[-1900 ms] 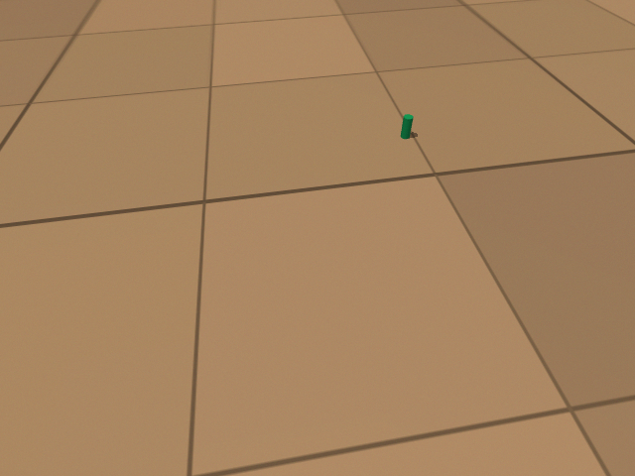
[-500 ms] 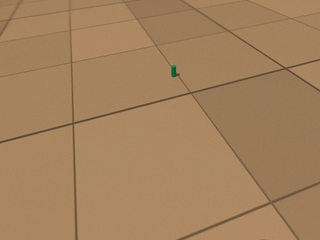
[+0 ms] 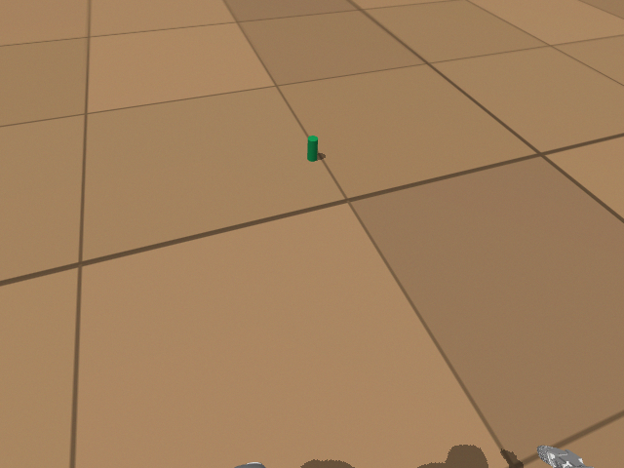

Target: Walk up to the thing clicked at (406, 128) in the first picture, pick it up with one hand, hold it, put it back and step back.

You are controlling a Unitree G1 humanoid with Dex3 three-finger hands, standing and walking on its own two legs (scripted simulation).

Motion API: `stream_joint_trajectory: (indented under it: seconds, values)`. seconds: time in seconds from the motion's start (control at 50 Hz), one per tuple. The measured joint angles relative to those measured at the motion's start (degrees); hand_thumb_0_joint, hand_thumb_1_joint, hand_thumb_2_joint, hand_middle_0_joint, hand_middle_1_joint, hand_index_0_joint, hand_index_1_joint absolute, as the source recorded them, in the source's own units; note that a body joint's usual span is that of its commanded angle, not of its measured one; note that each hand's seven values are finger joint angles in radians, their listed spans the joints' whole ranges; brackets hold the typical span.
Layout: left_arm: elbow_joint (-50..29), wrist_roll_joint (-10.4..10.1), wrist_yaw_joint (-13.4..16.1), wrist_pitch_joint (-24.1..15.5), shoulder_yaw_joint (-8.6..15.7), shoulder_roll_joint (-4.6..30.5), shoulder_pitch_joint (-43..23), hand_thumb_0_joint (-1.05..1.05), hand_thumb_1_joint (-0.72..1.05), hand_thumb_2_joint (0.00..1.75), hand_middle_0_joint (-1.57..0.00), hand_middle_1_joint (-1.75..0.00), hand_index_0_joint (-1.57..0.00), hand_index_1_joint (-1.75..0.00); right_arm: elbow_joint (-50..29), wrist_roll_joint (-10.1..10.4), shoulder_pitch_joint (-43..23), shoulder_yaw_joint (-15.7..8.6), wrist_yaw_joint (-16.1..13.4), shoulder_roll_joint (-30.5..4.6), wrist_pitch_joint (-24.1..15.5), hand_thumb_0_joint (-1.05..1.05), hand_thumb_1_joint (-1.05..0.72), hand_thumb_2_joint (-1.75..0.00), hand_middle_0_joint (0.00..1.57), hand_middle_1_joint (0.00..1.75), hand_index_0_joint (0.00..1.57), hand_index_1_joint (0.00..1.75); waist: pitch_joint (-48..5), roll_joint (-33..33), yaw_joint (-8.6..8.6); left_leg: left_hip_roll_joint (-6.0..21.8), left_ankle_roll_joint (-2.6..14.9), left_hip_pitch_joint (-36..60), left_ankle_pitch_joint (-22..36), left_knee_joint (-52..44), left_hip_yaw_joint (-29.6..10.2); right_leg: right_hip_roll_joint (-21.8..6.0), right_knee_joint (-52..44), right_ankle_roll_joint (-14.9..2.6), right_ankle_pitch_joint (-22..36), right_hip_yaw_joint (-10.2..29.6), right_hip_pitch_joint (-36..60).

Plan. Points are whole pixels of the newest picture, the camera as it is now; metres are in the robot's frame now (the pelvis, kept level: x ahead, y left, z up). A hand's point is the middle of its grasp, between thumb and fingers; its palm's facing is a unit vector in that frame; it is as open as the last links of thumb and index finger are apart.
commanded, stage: walk up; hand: left
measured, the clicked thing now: (312, 148) +1.69 +0.09 -0.69
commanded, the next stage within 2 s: none
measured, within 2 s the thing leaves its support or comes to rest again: neither
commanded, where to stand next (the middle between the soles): +1.32 -0.08 m, yaw -5 degrees
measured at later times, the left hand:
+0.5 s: hand (221, 282) +0.44 +0.21 -0.10, palm faces -0.10 -0.91 -0.40, open 7.4 cm
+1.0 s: hand (218, 232) +0.59 +0.25 -0.14, palm faces -0.10 -0.93 -0.34, open 7.4 cm
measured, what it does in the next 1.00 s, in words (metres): walks ahead: right foot, then left foot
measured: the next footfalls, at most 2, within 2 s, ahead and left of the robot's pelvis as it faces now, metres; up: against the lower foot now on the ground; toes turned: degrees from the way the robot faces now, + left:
right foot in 0.38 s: +0.39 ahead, -0.18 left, +0.00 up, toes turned -10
left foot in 0.84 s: +0.62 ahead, +0.08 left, +0.00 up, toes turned +2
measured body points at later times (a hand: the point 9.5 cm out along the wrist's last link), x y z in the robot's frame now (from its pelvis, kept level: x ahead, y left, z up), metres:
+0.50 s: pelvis +0.28 -0.05 +0.00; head +0.28 -0.08 +0.45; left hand +0.44 +0.25 -0.07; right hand +0.27 -0.38 -0.14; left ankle +0.18 +0.10 -0.64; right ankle +0.35 -0.17 -0.72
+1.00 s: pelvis +0.54 -0.02 +0.01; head +0.55 +0.00 +0.46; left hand +0.60 +0.30 -0.12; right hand +0.61 -0.35 -0.07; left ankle +0.58 +0.08 -0.72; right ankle +0.50 -0.17 -0.65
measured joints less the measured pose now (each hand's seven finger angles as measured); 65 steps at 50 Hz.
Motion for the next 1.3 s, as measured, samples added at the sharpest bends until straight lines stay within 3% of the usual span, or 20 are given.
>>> stream_joint_trajectory:
  seconds: [0.06, 0.12, 0.24, 0.36, 0.38, 0.42, 0.48, 0.52, 0.66, 0.76, 0.8, 0.84, 0.86, 0.92, 0.96, 1.08, 1.16, 1.26, 1.3]
  values:
    - [0.6, -0.6, 1.2, 0.8, -0.7, 0.1, -1.7, 0.01, 0.9, 0.9, -0.2, -0.3, -0.21, -0.3, -1.9, 0.2, 0.0, -0.2, -1.1, 1.1, -1.5, 0.01, -0.9, -0.9, 0.21, 0.3, 0.21, 0.3, 1.1, -1.5, -1.82, -0.8, 0.32, 1.6, -4.9, 3.9, 1.9, 1.2, 23.8, -1.64, 1.3, 4.2, -9.9]
    - [0.4, -1.1, 1.1, 0.2, -1.2, 0.9, -3.1, 0.01, 0.9, 0.9, -0.2, -0.3, -0.2, -0.3, -2.7, 1.3, 2.0, 0.7, -1.7, 2.0, -1.8, 0.01, -0.9, -0.9, 0.21, 0.3, 0.21, 0.3, 1.0, -2.6, -3.06, -1.2, 0.28, 7.2, -6.4, 0.1, 3.7, 0.4, 32.1, -1.7, 6.5, 4.0, -18.8]
    - [-1.9, -0.7, -1.0, 0.2, -0.5, 1.4, -7.5, 0.01, 0.9, 0.9, -0.2, -0.3, -0.2, -0.3, -1.8, 1.5, 7.2, 1.6, -1.9, 0.9, -1.8, 0.01, -0.9, -0.9, 0.21, 0.3, 0.21, 0.3, 1.4, -1.6, -4.77, -1.4, -0.44, 16.9, -8.9, -6.8, 5.3, -4.6, 16.5, 0.41, 11.3, 1.3, -28.1]
    - [-2.1, -0.4, -2.1, 0.4, 0.3, 1.5, -10.8, 0.0, 0.9, 0.9, -0.2, -0.3, -0.2, -0.3, 0.0, 1.6, 11.0, 1.4, -1.7, -1.0, -0.6, 0.01, -0.9, -0.9, 0.21, 0.3, 0.21, 0.3, 0.9, 0.8, -6.46, 0.1, -3.1, 23.8, -16.5, -5.3, 5.7, -5.3, 1.6, -0.5, 21.8, -1.0, -26.2]
    - [-2.2, -0.3, -2.1, 0.2, 0.4, 1.7, -11.0, 0.0, 0.9, 0.9, -0.2, -0.3, -0.2, -0.3, 0.2, 1.6, 11.6, 1.3, -1.8, -1.1, -0.3, 0.01, -0.9, -0.9, 0.21, 0.3, 0.21, 0.3, 0.5, 1.1, -6.58, 0.7, -3.25, 24.2, -18.8, -3.2, 5.4, -4.7, 0.3, -0.87, 22.0, -1.6, -24.6]
    - [-2.4, -0.2, -1.3, -0.6, 0.9, 0.7, -12.2, 0.0, 0.9, 0.9, -0.2, -0.3, -0.2, -0.3, 1.1, 1.5, 11.4, 1.3, -2.4, -1.5, 0.5, 0.01, -0.9, -0.9, 0.21, 0.3, 0.21, 0.3, 1.4, 3.6, -6.08, 3.4, -1.26, 21.5, -21.3, 8.2, 2.7, -2.6, 4.7, -0.54, 19.3, -3.1, -24.1]
    - [-3.7, -1.1, -0.3, -1.5, 0.2, -1.0, -12.0, 0.0, 0.9, 0.9, -0.2, -0.3, -0.2, -0.3, 2.1, 2.0, 9.4, 1.8, -2.8, -1.2, 1.6, 0.01, -0.9, -0.9, 0.21, 0.3, 0.2, 0.3, 2.2, 4.4, -4.69, 0.2, 0.52, 12.0, -18.8, 29.2, -3.0, -2.0, 6.2, -0.73, 15.1, -3.4, -21.3]
    - [-3.9, -1.3, 0.2, -1.6, -0.5, -2.2, -10.9, 0.0, 0.9, 0.9, -0.2, -0.3, -0.2, -0.3, 2.1, 2.4, 7.9, 2.1, -2.7, -1.2, 1.6, 0.02, -0.9, -0.9, 0.2, 0.3, 0.2, 0.3, 2.2, 5.2, -3.92, -0.5, 1.19, 6.1, -14.8, 33.7, -3.9, -1.6, 3.0, -0.85, 14.9, -3.7, -17.9]
    - [-2.6, -0.5, 0.6, -1.7, -1.0, -2.6, -5.0, 0.0, 0.9, 0.9, -0.21, -0.3, -0.21, -0.3, -0.3, 1.4, 4.5, 1.6, -0.5, -0.8, 1.1, 0.01, -0.9, -0.9, 0.2, 0.3, 0.2, 0.3, 1.1, 5.3, -2.17, 1.7, -0.61, -6.2, -7.4, 19.2, -3.8, -0.1, -6.6, -1.32, 13.8, -4.5, -8.3]
    - [-1.7, -0.2, 0.5, -1.6, -0.2, -0.7, -2.0, 0.0, 0.9, 0.9, -0.21, -0.3, -0.21, -0.3, -0.1, 0.9, 3.1, 0.8, 0.5, -0.9, 1.2, 0.01, -0.9, -0.9, 0.2, 0.3, 0.2, 0.3, 1.1, 3.9, -0.54, 2.6, -0.63, -5.9, -0.9, 5.8, -2.8, -0.1, -7.3, 0.21, 9.2, -5.1, -3.2]
    - [-1.2, -0.1, 0.5, -1.3, 0.0, 0.1, -0.9, 0.0, 0.9, 0.9, -0.21, -0.3, -0.21, -0.3, 0.0, 0.9, 2.8, 0.5, 0.7, -1.0, 1.1, 0.01, -0.9, -0.9, 0.2, 0.3, 0.2, 0.3, 0.7, 3.2, -0.29, 2.0, -0.11, -3.8, -0.8, 2.8, -1.8, -0.6, -6.1, 1.11, 6.3, -5.3, -1.5]
    - [-0.7, 0.0, 0.8, -0.9, 0.1, 1.0, 0.3, 0.0, 0.9, 0.9, -0.21, -0.3, -0.21, -0.3, -0.4, 0.7, 2.6, 0.3, 0.5, -1.2, 0.4, 0.01, -0.9, -0.9, 0.21, 0.3, 0.2, 0.3, 0.5, 1.9, -0.29, 0.5, 0.79, -0.8, -0.2, 0.8, -0.7, -2.0, -1.1, 1.37, 1.9, -5.0, -1.4]
    - [-0.2, -0.1, 1.2, -0.5, 0.1, 1.2, 0.2, 0.0, 0.9, 0.9, -0.21, -0.3, -0.21, -0.3, -0.7, 0.4, 2.1, 0.1, 0.0, -0.9, -0.1, 0.01, -0.9, -0.9, 0.21, 0.3, 0.2, 0.3, 1.0, 0.7, -0.44, -0.5, 0.91, -0.7, -1.4, 3.0, 0.2, -3.5, 5.2, 0.6, 0.8, -4.1, -3.4]
    - [1.2, -0.7, 2.1, 0.7, -0.7, 1.1, -1.1, 0.01, 0.9, 0.9, -0.2, -0.3, -0.2, -0.3, -2.3, 1.4, 1.9, 0.3, -1.1, 0.2, -1.1, 0.01, -0.9, -0.9, 0.21, 0.3, 0.2, 0.3, 2.1, -0.2, -1.82, -1.1, 1.17, 1.4, -5.8, 5.4, 0.7, -1.3, 26.2, -1.24, 2.1, 1.3, -12.9]
    - [1.3, -1.2, 2.0, 0.5, -1.1, 1.3, -1.8, 0.01, 0.9, 0.9, -0.2, -0.3, -0.2, -0.3, -2.7, 1.9, 2.6, 1.2, -1.6, 1.2, -1.2, 0.01, -0.9, -0.9, 0.21, 0.3, 0.2, 0.3, 2.3, -1.4, -2.29, -1.8, 1.1, 4.9, -6.2, 2.5, 1.4, -1.3, 30.8, -1.61, 5.7, 2.7, -18.1]
    - [0.2, -0.9, 0.4, 0.5, -1.0, 0.8, -4.1, 0.0, 0.9, 0.9, -0.2, -0.3, -0.2, -0.3, -2.4, 1.9, 6.1, 2.4, -2.0, 2.0, -1.4, 0.01, -0.9, -0.9, 0.21, 0.3, 0.21, 0.3, 2.1, -2.2, -3.09, -3.1, 1.21, 14.5, -7.4, -5.7, 3.0, -5.2, 21.2, 0.42, 12.4, 1.3, -27.5]
    - [-0.2, -0.5, -0.5, 0.8, -0.7, 0.0, -6.3, 0.0, 0.9, 0.9, -0.2, -0.3, -0.2, -0.3, -2.1, 1.9, 8.2, 2.3, -1.9, 1.4, -1.3, 0.01, -0.9, -0.9, 0.21, 0.3, 0.21, 0.3, 2.4, -1.0, -4.07, -3.2, 0.31, 19.0, -9.8, -7.7, 3.0, -6.5, 9.9, 0.45, 18.3, -0.3, -28.6]
    - [-0.3, -0.3, -0.8, 0.5, 0.1, -0.5, -8.4, 0.0, 0.9, 0.9, -0.2, -0.3, -0.2, -0.3, -1.7, 2.0, 10.5, 1.9, -2.0, 0.4, -0.1, 0.01, -0.9, -0.9, 0.21, 0.3, 0.21, 0.3, 2.1, 0.7, -5.1, -2.3, -1.75, 22.5, -16.6, -4.1, 2.8, -4.9, 0.3, -0.57, 22.0, -2.4, -23.8]
    - [-0.5, -0.1, -0.2, -0.4, 0.6, -1.2, -9.2, 0.0, 0.9, 0.9, -0.2, -0.3, -0.2, -0.3, -1.3, 2.0, 10.7, 1.6, -2.5, -0.3, 0.5, 0.01, -0.9, -0.9, 0.21, 0.3, 0.21, 0.3, 2.4, 3.0, -4.97, 0.1, -0.71, 21.0, -20.6, 4.1, 1.8, -2.7, 1.2, -0.81, 20.5, -3.7, -22.0]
